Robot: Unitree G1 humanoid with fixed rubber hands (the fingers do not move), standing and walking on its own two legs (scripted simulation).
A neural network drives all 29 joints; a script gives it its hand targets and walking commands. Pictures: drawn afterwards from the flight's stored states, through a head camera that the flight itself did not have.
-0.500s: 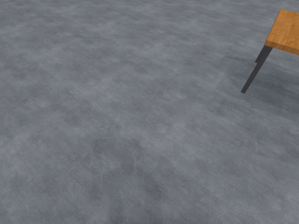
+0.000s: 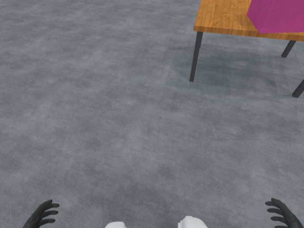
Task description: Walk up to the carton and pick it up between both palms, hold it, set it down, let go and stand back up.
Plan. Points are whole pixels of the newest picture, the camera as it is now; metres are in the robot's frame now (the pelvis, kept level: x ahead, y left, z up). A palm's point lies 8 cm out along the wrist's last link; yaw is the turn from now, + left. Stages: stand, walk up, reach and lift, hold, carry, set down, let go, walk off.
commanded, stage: walk up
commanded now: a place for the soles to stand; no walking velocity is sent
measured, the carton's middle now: (281, 5) +1.44 -0.84 -0.07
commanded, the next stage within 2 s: none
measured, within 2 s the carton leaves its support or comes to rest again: neither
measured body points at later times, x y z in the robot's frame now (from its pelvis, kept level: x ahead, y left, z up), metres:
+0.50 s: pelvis +0.24 -0.04 +0.02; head +0.27 -0.01 +0.46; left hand +0.43 +0.24 -0.08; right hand +0.25 -0.39 -0.02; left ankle +0.30 +0.06 -0.71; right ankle +0.20 -0.20 -0.61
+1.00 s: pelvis +0.43 -0.20 +0.02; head +0.44 -0.24 +0.46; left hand +0.65 +0.04 -0.04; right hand +0.41 -0.54 -0.07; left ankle +0.49 -0.05 -0.62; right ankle +0.44 -0.30 -0.71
